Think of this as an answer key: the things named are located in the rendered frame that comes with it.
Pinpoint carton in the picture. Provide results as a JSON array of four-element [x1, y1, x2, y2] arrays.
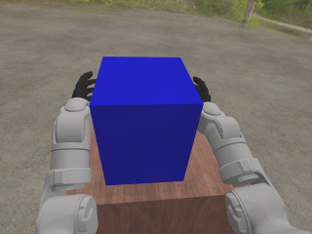
[[89, 57, 204, 186]]

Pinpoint left robot upper arm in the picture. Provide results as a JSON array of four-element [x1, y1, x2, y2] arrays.
[[36, 193, 98, 234]]

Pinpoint robot right forearm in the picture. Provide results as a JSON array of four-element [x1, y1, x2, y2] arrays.
[[197, 101, 289, 221]]

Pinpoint pedestal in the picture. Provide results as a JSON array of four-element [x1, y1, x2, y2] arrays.
[[65, 119, 251, 234]]

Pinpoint right robot upper arm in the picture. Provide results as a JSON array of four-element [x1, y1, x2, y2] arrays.
[[225, 182, 312, 234]]

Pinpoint robot left forearm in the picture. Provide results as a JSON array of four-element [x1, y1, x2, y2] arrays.
[[35, 97, 93, 234]]

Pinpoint robot right hand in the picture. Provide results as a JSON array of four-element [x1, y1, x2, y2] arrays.
[[193, 76, 211, 102]]

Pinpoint robot left hand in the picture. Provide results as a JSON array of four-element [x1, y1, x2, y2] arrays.
[[72, 71, 97, 101]]

